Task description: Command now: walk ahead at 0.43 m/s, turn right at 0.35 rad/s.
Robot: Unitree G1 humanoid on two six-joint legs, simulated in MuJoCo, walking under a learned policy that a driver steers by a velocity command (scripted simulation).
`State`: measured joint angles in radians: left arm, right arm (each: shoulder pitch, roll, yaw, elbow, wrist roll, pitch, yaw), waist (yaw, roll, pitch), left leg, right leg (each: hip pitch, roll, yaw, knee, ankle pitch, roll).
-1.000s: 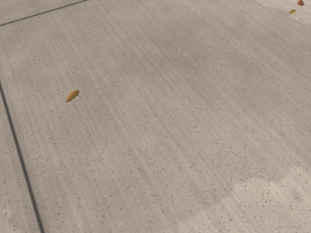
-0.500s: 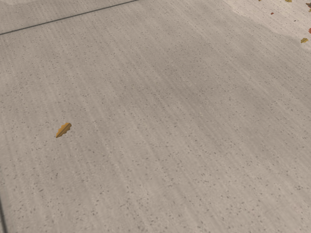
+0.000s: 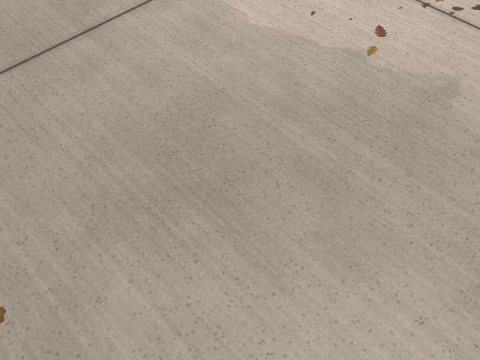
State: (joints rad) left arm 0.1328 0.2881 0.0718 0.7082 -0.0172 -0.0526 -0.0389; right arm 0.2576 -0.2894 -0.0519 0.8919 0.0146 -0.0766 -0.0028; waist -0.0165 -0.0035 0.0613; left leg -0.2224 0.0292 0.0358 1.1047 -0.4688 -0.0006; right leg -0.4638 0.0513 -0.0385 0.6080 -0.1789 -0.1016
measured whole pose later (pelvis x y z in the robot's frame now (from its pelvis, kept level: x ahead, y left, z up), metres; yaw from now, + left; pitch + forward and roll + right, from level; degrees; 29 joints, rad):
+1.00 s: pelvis +0.25 -0.01 +0.02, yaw +27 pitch +2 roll +1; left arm 0.19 0.26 0.07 0.76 0.02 0.00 0.05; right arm 0.19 -0.35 -0.11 0.68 0.02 0.06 -0.03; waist 0.02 0.05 0.03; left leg -0.56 -0.07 -0.10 1.12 -0.39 -0.07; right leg -0.25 -0.03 -0.01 0.45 -0.23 -0.01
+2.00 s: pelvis +0.26 +0.04 +0.01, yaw +48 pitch -1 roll +0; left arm 0.19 0.24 0.02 0.72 0.01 -0.03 0.00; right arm 0.20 -0.26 -0.04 0.73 -0.01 0.02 -0.01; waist 0.01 0.00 0.02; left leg -0.22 -0.03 -0.08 0.55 -0.32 0.00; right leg -0.21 0.00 0.01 0.54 -0.32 0.01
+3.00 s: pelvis +0.31 +0.09 +0.01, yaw +48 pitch -1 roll +0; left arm 0.24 0.26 0.03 0.91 0.01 0.01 0.03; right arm 0.10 -0.25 -0.05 0.94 0.01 0.00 -0.02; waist 0.01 -0.01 0.04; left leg -0.22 -0.01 -0.02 0.52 -0.27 0.00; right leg -0.04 0.00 0.02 0.45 -0.38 0.00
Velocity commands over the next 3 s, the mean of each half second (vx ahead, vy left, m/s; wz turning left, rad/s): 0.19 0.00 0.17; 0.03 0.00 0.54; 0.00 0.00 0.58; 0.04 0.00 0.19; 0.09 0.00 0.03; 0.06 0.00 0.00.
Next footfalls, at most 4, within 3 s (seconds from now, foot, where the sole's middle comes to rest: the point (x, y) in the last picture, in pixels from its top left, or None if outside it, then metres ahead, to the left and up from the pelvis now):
0.40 left None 0.32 0.13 -0.76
0.82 right None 0.34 -0.10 -0.76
1.24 left None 0.19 0.14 -0.76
1.68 right None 0.37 -0.02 -0.76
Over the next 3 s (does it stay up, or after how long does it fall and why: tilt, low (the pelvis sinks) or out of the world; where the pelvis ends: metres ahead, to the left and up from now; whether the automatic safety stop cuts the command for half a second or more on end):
stays up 0.31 0.09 0.01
